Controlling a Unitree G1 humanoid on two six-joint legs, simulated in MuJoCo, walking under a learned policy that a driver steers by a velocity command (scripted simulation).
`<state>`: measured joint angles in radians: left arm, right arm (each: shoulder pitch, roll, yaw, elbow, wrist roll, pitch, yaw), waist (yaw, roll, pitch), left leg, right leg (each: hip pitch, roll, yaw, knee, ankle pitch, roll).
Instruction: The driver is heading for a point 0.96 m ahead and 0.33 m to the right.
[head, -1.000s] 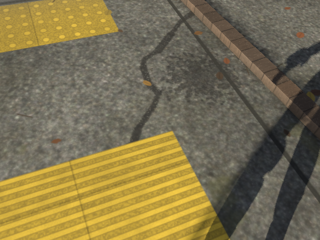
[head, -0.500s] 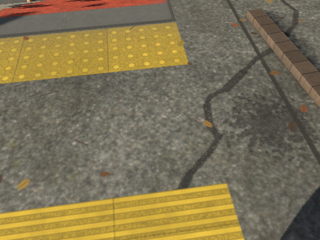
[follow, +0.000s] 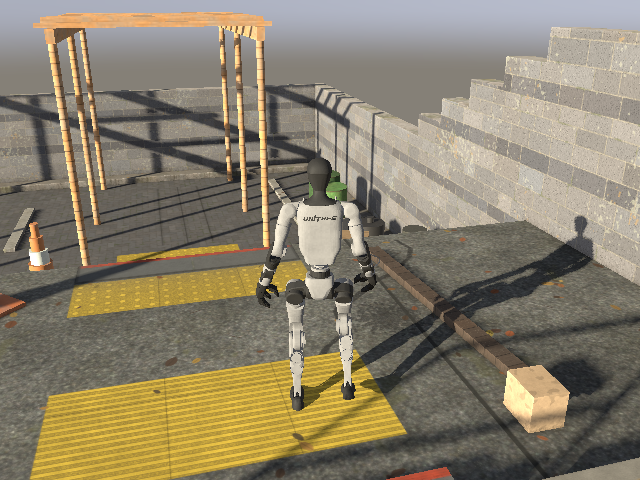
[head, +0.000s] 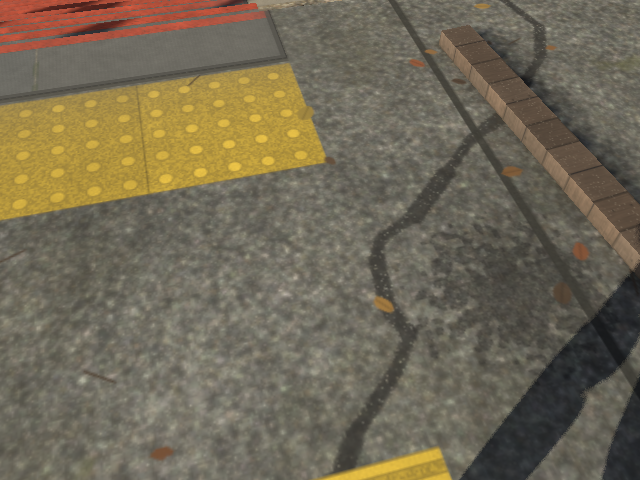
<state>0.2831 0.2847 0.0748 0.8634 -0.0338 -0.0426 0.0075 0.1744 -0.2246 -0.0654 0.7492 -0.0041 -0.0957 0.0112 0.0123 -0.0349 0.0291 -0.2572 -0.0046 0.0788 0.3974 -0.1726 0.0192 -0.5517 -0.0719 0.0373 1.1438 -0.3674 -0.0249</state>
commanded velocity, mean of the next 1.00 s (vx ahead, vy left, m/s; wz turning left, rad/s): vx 0.50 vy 0.00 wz -0.50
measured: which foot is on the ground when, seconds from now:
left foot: down 0.00-0.32, up 0.34-0.78, down 0.80-1.00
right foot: up 0.00-0.28, down 0.30-0.82, up 0.84-1.00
